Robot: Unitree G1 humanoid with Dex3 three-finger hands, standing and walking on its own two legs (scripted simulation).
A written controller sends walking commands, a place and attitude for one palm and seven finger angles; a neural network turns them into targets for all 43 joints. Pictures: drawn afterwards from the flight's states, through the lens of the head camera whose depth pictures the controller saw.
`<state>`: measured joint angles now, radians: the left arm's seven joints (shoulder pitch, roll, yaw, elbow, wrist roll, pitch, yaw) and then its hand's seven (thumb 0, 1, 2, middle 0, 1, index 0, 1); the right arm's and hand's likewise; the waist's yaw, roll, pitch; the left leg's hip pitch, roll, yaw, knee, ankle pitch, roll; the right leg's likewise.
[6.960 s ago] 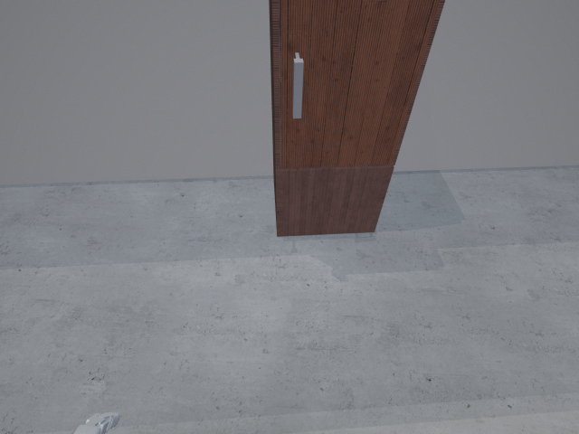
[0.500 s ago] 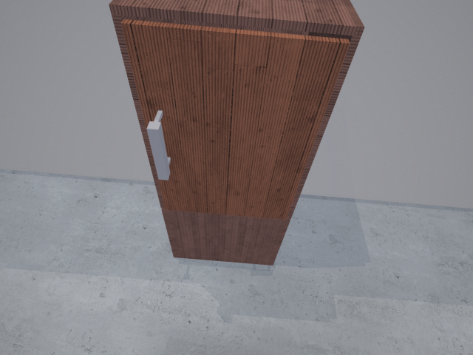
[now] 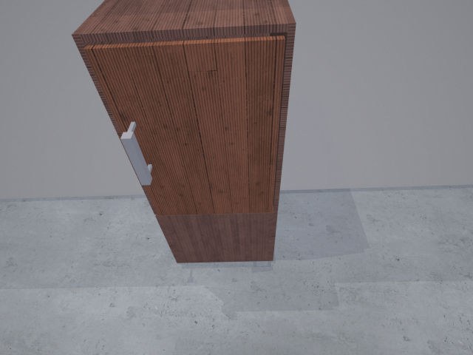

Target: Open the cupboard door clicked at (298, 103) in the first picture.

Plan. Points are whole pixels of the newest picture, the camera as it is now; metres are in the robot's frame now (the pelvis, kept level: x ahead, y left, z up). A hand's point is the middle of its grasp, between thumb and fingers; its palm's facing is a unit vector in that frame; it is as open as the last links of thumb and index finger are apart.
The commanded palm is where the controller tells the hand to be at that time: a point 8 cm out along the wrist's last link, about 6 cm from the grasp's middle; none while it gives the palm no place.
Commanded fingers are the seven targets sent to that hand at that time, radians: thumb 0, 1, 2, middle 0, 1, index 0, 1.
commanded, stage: come to a stop and stand still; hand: left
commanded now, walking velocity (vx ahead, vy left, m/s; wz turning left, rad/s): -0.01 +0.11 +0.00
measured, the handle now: (139, 154) +0.58 +0.30 -0.03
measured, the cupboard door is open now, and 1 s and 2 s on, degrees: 0 0 0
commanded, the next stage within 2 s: look again from close up in 0.58 s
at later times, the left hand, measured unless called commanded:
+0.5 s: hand out of the picture +0.00 +0.23 -0.19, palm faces +0.07 -0.98 -0.18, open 7.4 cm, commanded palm none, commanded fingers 0.00 0.90 0.90 -0.20 -0.30 -0.20 -0.30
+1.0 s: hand out of the picture -0.01 +0.23 -0.18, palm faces +0.02 -0.96 -0.27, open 7.4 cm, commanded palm none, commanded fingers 0.00 0.90 0.90 -0.20 -0.30 -0.20 -0.30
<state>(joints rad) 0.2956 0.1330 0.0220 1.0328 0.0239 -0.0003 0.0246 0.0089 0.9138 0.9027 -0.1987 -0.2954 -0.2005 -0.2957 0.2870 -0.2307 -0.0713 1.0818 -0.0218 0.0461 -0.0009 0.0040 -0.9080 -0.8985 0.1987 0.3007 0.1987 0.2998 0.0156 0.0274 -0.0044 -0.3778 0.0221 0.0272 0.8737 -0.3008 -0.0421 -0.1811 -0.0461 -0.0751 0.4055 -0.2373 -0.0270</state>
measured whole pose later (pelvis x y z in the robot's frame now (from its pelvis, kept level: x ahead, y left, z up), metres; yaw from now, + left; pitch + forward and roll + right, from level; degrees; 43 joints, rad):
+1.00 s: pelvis -0.01 +0.05 -0.01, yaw +0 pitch -1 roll +1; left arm 0.27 0.16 -0.01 1.11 0.01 0.00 0.03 0.01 0.91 0.90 -0.20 -0.29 -0.20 -0.30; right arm 0.32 -0.16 0.01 1.07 -0.01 -0.01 -0.02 0.01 -0.91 -0.90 0.20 0.30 0.20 0.30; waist 0.00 0.06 0.04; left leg -0.18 0.01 0.07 0.50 -0.30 0.00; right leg -0.22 -0.08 -0.04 0.55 -0.30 0.04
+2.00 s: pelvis +0.06 +0.03 -0.01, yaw +3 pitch +1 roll +3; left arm 0.18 0.15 0.03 1.01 0.02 -0.03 0.05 0.00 0.94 0.90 -0.20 -0.30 -0.20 -0.30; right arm 0.26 -0.14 -0.03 1.08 0.00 0.02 -0.04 0.02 -0.92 -0.90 0.20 0.30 0.20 0.30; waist 0.01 0.01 0.08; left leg -0.31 0.01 0.05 0.82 -0.53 -0.02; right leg -0.27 -0.05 -0.13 0.57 -0.32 -0.07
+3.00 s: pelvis +0.03 +0.08 -0.01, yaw +2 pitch -2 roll +0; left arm 0.28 0.16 0.00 1.05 0.01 -0.01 0.04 0.01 0.91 0.90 -0.20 -0.29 -0.20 -0.30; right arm 0.33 -0.13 0.00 1.07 -0.02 -0.01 -0.02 0.02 -0.92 -0.90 0.20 0.30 0.20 0.30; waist -0.01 0.01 0.01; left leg -0.24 -0.01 0.09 0.50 -0.23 0.04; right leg -0.23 -0.06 -0.08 0.51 -0.24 0.02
